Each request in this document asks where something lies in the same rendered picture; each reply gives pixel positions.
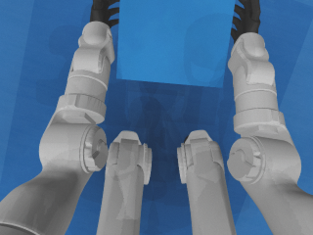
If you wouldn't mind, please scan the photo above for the carton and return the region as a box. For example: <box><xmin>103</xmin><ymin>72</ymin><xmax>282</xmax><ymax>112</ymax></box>
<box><xmin>116</xmin><ymin>0</ymin><xmax>236</xmax><ymax>88</ymax></box>

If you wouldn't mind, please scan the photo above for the robot right upper arm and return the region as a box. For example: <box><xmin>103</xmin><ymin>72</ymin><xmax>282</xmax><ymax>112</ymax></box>
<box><xmin>227</xmin><ymin>135</ymin><xmax>313</xmax><ymax>235</ymax></box>

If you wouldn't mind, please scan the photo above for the robot left thigh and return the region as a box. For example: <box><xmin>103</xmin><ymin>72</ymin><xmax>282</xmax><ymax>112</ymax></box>
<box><xmin>96</xmin><ymin>138</ymin><xmax>153</xmax><ymax>235</ymax></box>

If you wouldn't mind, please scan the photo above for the robot left upper arm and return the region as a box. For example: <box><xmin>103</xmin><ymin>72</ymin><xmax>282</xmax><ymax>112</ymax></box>
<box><xmin>0</xmin><ymin>122</ymin><xmax>109</xmax><ymax>235</ymax></box>

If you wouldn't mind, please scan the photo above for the right robot forearm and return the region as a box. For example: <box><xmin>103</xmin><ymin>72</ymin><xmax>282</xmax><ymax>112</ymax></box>
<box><xmin>227</xmin><ymin>32</ymin><xmax>296</xmax><ymax>149</ymax></box>

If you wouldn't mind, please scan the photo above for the left robot forearm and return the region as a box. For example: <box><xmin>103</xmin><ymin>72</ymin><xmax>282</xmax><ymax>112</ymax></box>
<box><xmin>39</xmin><ymin>21</ymin><xmax>115</xmax><ymax>161</ymax></box>

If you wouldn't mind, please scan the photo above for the robot left hand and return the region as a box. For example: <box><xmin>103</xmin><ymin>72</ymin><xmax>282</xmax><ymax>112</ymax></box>
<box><xmin>89</xmin><ymin>0</ymin><xmax>120</xmax><ymax>28</ymax></box>

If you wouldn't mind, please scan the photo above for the robot right hand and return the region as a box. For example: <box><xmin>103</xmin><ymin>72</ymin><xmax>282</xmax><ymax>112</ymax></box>
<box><xmin>230</xmin><ymin>0</ymin><xmax>261</xmax><ymax>44</ymax></box>

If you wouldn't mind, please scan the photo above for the right robot shin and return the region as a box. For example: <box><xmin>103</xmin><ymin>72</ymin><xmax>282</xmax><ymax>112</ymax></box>
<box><xmin>184</xmin><ymin>129</ymin><xmax>225</xmax><ymax>174</ymax></box>

